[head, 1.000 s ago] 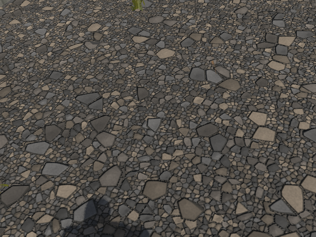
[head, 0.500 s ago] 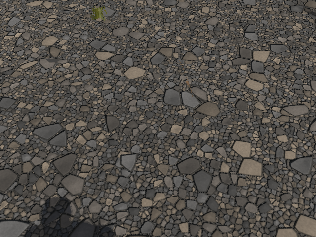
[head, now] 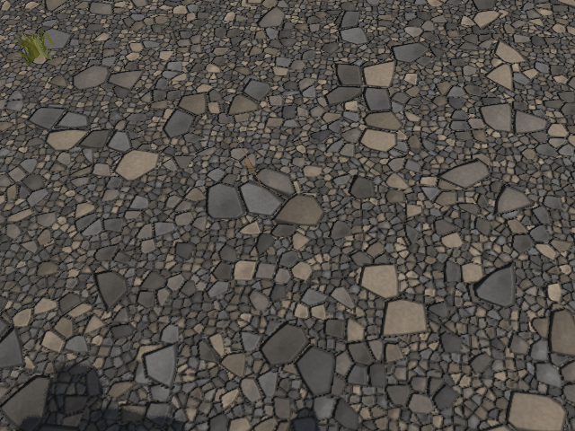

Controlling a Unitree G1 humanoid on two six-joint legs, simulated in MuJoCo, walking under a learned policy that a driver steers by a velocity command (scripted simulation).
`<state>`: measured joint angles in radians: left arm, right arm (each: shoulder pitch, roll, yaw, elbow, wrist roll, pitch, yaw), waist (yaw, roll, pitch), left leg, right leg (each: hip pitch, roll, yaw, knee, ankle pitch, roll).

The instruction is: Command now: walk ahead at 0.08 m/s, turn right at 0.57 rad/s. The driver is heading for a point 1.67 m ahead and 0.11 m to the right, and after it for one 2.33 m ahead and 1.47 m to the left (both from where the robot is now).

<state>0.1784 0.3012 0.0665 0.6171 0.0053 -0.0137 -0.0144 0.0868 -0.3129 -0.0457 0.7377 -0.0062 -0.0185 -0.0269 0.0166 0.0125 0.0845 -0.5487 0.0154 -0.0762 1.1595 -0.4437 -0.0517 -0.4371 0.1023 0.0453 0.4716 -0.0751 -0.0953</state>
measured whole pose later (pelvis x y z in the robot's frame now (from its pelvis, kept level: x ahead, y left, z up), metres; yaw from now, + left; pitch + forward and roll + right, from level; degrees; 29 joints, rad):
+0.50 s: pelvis +0.05 +0.06 +0.01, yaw -15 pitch +1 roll -1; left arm 0.19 0.34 0.09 0.62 -0.01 0.06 0.03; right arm 0.19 -0.26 -0.05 0.74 -0.01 0.00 -0.03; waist -0.02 -0.04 0.03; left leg -0.27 0.02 -0.03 0.47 -0.23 0.00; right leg -0.48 0.08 0.12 1.04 -0.44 0.08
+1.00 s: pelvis +0.05 +0.03 +0.00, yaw -16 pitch -1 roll +0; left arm 0.21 0.21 0.02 0.70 0.02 0.01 0.01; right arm 0.21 -0.27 -0.04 0.87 -0.01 -0.01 -0.02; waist -0.03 0.00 0.03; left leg -0.22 0.05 -0.02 0.49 -0.25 -0.06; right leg -0.20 0.03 0.05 0.53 -0.31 -0.02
